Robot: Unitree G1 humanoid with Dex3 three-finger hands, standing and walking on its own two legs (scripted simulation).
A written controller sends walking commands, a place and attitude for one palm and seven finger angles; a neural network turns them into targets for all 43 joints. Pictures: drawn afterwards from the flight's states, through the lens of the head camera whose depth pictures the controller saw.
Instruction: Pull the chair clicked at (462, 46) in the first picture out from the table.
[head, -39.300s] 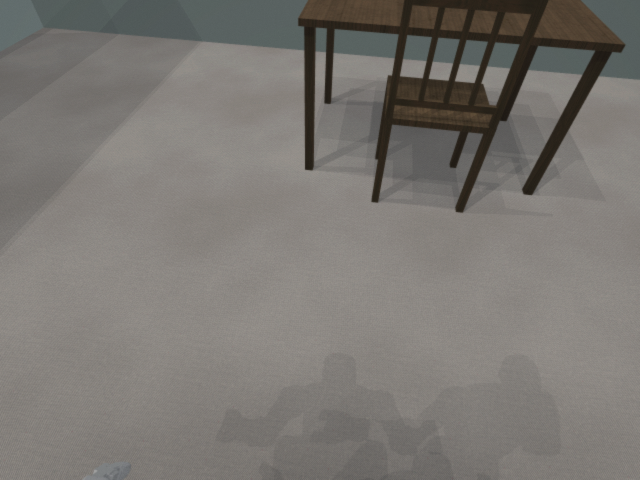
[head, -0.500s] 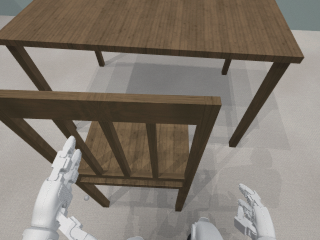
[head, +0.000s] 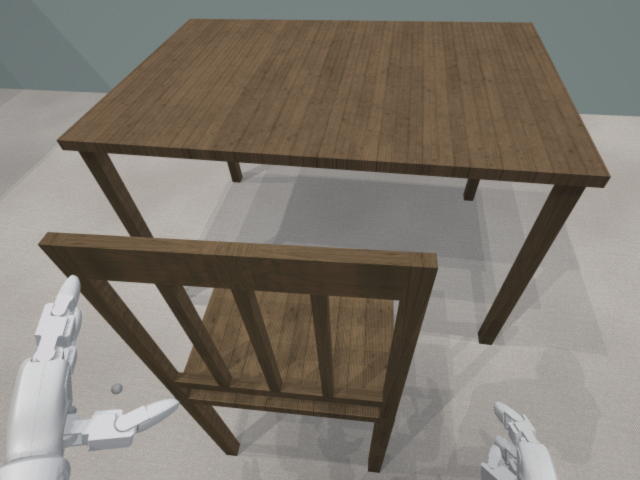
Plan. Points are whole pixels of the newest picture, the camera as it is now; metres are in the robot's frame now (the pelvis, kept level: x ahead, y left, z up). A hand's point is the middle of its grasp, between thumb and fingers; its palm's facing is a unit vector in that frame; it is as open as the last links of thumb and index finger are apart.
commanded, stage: draw the hand back to the body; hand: left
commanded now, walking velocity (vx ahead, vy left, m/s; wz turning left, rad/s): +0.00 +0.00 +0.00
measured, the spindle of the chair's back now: (262, 345) +0.31 +0.13 -0.05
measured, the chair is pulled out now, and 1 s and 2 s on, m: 0.25 0.25 0.25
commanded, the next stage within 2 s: step back with the hand held close in 0.74 s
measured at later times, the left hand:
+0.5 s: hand (39, 319) +0.20 +0.26 +0.20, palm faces +0.49 -0.74 -0.46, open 8.0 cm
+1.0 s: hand (31, 292) +0.22 +0.28 +0.21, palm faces +0.48 -0.74 -0.47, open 7.4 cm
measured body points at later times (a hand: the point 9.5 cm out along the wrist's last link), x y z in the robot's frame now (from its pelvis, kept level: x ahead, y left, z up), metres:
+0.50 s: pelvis +0.01 +0.00 +0.02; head +0.01 -0.03 +0.47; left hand +0.17 +0.30 +0.22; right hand +0.19 -0.23 -0.08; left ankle -0.09 +0.12 -0.71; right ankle +0.06 -0.14 -0.71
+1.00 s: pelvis +0.00 +0.01 +0.02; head +0.02 -0.01 +0.47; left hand +0.19 +0.31 +0.23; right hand +0.18 -0.22 -0.07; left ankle -0.09 +0.12 -0.71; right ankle +0.06 -0.14 -0.71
